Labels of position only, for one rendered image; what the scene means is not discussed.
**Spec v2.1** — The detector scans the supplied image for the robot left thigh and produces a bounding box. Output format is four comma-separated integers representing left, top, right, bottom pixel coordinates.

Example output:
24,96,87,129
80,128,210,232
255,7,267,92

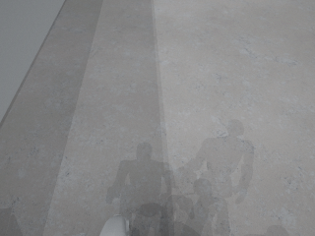
99,216,130,236

